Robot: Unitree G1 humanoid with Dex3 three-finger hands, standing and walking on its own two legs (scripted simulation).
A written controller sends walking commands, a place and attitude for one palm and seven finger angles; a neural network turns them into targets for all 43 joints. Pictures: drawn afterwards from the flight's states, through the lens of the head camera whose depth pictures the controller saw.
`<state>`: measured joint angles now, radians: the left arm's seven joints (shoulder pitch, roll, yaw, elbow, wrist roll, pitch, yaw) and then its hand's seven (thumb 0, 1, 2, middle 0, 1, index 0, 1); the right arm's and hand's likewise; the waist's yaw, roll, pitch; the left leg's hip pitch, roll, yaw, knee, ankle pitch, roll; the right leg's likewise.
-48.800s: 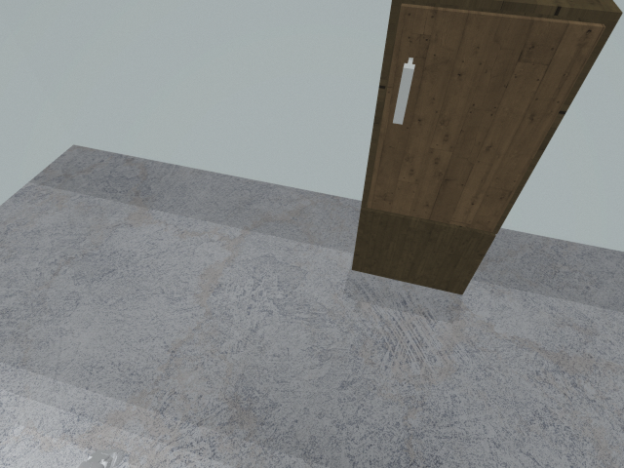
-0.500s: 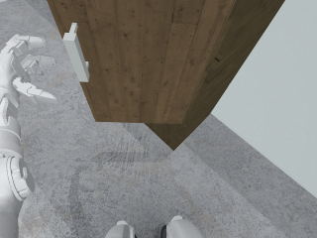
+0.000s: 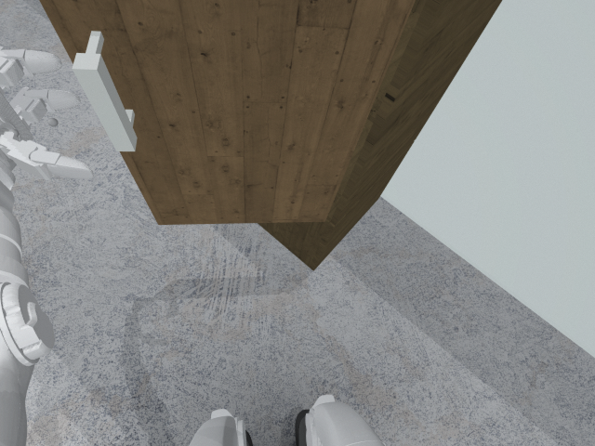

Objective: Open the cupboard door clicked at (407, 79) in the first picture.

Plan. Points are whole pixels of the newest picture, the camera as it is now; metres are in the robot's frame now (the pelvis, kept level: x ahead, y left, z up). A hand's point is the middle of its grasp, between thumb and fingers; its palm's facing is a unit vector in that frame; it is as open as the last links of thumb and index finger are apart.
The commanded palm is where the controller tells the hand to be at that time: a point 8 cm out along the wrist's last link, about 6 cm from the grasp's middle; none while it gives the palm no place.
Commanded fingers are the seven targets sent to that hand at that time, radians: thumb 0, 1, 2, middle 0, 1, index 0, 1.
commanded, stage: move the hooked fingers beside the handle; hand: left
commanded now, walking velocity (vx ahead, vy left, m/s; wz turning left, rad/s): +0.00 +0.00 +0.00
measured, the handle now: (112, 95) +0.55 +0.19 +0.09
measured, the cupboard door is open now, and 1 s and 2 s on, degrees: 45 45 45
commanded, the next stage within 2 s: slide the fingers in behind the handle in 0.44 s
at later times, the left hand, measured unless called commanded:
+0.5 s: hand (53, 123) +0.50 +0.25 +0.09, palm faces -0.02 -1.00 -0.02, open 14.0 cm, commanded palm +0.48 +0.30 +0.09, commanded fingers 0.00 -0.50 0.30 -0.30 -1.20 -0.30 -1.20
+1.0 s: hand (81, 131) +0.49 +0.21 +0.09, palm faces -0.04 -1.00 +0.00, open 14.0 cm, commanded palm +0.47 +0.26 +0.09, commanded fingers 0.00 -0.50 0.30 -0.30 -1.20 -0.30 -1.20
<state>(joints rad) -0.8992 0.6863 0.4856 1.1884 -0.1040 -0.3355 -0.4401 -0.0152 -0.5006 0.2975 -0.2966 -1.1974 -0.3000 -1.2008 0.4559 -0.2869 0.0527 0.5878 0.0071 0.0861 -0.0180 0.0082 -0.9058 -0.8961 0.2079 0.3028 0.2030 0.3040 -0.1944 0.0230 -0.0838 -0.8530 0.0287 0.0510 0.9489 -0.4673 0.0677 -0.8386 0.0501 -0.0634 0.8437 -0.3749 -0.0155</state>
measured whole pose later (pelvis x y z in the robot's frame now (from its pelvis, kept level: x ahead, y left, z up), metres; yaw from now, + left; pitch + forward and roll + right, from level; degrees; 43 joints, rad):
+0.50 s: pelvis +0.00 +0.00 +0.00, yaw +0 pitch +21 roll -4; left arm -0.91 0.69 0.47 1.19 -0.11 -0.33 -0.44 -0.02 -0.50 0.30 -0.30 -1.20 -0.30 -1.20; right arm 0.40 -0.29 0.06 0.57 0.01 0.08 -0.02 0.01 -0.91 -0.90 0.21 0.30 0.20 0.30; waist -0.19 0.02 -0.09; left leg -0.86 0.03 0.04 0.96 -0.48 0.07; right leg -0.84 0.05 -0.07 0.85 -0.39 -0.02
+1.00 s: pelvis +0.00 +0.01 +0.00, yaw +1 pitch +19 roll -4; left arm -0.87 0.53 0.38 1.14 -0.13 -0.35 -0.35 -0.01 -0.50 0.30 -0.30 -1.20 -0.30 -1.20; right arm 0.41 -0.27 0.04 0.59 0.01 0.09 0.00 0.01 -0.91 -0.90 0.21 0.30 0.20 0.30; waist -0.16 0.03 -0.10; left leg -0.81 0.01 0.04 0.94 -0.47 0.07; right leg -0.79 0.04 -0.07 0.84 -0.38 -0.01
